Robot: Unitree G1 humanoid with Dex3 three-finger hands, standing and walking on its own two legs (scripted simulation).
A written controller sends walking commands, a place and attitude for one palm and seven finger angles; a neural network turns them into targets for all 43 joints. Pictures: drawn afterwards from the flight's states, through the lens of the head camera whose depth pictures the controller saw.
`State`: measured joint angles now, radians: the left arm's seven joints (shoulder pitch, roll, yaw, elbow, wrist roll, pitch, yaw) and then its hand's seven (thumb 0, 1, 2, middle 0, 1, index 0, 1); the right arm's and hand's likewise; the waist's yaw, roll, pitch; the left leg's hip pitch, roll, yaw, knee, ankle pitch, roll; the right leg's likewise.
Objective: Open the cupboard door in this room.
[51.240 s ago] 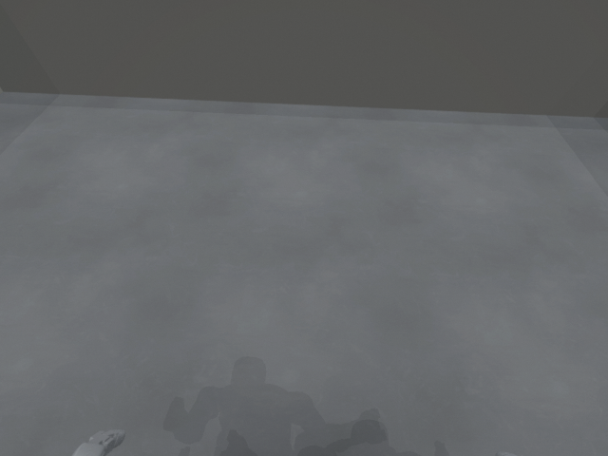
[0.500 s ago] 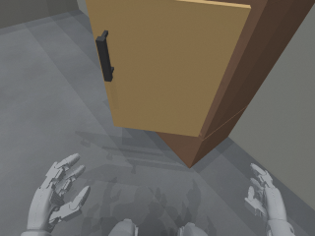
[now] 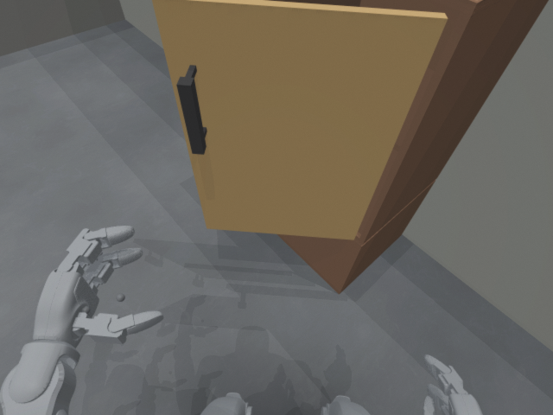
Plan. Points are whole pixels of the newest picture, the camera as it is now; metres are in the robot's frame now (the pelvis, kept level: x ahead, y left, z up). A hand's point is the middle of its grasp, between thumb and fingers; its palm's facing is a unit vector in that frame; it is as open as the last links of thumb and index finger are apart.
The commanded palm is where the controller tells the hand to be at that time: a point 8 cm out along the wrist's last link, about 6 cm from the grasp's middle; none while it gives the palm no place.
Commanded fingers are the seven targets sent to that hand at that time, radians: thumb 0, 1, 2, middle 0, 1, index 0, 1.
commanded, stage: raise the hand with hooked fingers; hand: left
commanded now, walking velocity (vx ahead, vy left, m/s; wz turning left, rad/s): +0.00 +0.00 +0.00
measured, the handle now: (195, 111) +0.58 +0.18 +0.10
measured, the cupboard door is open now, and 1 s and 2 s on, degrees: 44 44 44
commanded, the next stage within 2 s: move the hooked fingers beside the handle in 1.10 s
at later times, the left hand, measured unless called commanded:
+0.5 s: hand (99, 236) +0.31 +0.25 +0.11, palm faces +0.05 -1.00 -0.05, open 13.9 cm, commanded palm +0.28 +0.30 +0.11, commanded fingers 0.00 -0.50 0.30 -0.30 -1.20 -0.30 -1.20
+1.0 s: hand (110, 228) +0.31 +0.23 +0.12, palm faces +0.06 -1.00 -0.04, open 13.9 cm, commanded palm +0.28 +0.28 +0.12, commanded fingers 0.00 -0.50 0.30 -0.30 -1.20 -0.30 -1.20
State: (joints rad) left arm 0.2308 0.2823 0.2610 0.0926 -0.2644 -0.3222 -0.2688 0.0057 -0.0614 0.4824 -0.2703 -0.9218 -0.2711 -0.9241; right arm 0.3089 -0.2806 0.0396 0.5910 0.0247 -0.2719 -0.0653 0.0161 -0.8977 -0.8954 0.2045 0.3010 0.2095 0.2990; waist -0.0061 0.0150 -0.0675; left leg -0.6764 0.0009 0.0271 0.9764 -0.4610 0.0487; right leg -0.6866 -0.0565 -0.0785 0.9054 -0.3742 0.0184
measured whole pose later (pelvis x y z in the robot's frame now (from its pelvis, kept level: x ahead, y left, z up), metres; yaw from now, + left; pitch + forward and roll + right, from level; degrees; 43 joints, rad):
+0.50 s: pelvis +0.03 -0.02 +0.02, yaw +0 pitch +7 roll -2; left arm 0.00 0.38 0.41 0.30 -0.33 -0.19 -0.45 -0.01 -0.48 0.30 -0.30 -1.19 -0.30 -1.19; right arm 0.26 -0.27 0.07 0.59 0.04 -0.24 -0.09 0.01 -0.90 -0.90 0.20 0.30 0.21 0.30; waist 0.02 0.03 -0.06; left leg -0.50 0.02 0.01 0.82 -0.43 0.02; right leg -0.52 -0.03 -0.10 0.76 -0.35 0.00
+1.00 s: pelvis +0.02 -0.04 +0.03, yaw -1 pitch +5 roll +0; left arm -0.07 0.39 0.45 0.44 -0.32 -0.23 -0.48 -0.01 -0.49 0.30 -0.30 -1.20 -0.30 -1.20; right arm 0.29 -0.30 0.04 0.60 0.04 -0.22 -0.10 0.01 -0.90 -0.90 0.20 0.30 0.21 0.30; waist -0.01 0.03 -0.04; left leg -0.45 0.03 0.02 0.74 -0.38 0.00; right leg -0.49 -0.01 -0.08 0.72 -0.32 -0.02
